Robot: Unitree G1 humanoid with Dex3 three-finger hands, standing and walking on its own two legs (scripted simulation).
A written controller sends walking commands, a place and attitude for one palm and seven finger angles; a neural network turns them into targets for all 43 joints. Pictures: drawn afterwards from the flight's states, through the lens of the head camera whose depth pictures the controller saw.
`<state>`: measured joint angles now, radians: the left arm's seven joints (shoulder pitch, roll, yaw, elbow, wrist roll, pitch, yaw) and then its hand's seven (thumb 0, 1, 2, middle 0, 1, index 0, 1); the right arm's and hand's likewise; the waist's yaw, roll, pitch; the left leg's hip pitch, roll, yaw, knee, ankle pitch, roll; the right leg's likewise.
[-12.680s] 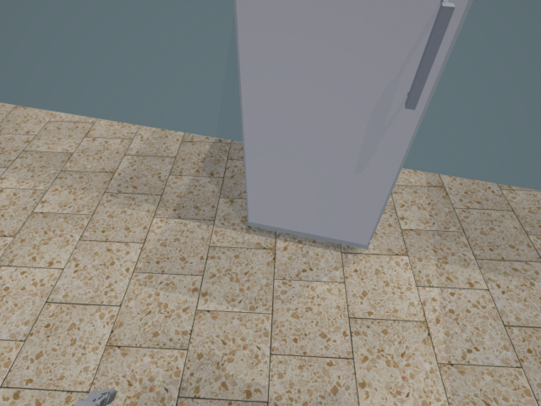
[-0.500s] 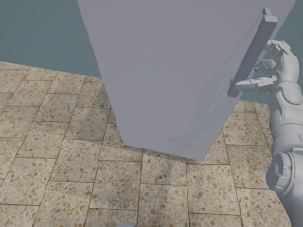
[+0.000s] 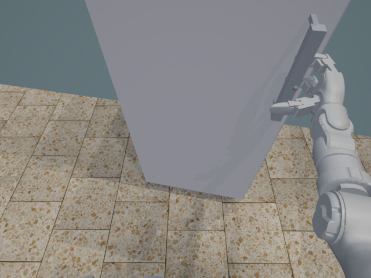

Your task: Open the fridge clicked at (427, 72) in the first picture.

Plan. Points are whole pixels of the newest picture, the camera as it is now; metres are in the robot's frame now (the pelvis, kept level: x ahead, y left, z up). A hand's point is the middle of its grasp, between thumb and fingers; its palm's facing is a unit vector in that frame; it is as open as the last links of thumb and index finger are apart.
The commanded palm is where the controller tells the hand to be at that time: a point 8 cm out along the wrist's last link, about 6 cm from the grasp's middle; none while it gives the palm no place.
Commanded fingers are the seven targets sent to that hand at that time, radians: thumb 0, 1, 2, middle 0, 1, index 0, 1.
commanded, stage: slide the fingers in behind the handle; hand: right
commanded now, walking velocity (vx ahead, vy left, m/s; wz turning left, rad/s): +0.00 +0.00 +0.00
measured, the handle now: (291, 74) +0.54 -0.15 +0.15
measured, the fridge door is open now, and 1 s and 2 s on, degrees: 0 0 0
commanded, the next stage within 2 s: grip the handle and tug to test in 1.04 s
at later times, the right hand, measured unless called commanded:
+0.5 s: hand (285, 88) +0.49 -0.13 +0.16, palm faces +0.04 +1.00 +0.01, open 14.0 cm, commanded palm +0.46 -0.17 +0.16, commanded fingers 0.00 0.50 -0.30 0.30 1.20 0.30 1.20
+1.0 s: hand (282, 87) +0.49 -0.12 +0.16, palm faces +0.05 +1.00 +0.00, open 14.0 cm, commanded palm +0.46 -0.17 +0.16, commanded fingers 0.00 0.50 -0.30 0.30 1.20 0.30 1.20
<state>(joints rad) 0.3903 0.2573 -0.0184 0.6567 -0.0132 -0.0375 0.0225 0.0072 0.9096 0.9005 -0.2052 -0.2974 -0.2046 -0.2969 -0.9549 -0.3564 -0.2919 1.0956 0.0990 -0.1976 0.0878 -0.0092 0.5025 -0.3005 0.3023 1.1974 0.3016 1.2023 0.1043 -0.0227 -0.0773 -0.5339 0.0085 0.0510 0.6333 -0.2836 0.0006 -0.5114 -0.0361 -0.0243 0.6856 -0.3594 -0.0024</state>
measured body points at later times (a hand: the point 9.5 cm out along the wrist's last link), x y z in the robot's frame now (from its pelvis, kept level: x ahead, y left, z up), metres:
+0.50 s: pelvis -0.01 +0.00 +0.00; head +0.04 +0.00 +0.45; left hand +0.03 +0.26 -0.12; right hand +0.48 -0.18 +0.16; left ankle +0.01 +0.12 -0.72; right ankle -0.02 -0.12 -0.72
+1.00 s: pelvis -0.01 +0.00 +0.00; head +0.05 +0.00 +0.45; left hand +0.01 +0.26 -0.12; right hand +0.48 -0.18 +0.16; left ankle +0.01 +0.12 -0.72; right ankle -0.02 -0.12 -0.72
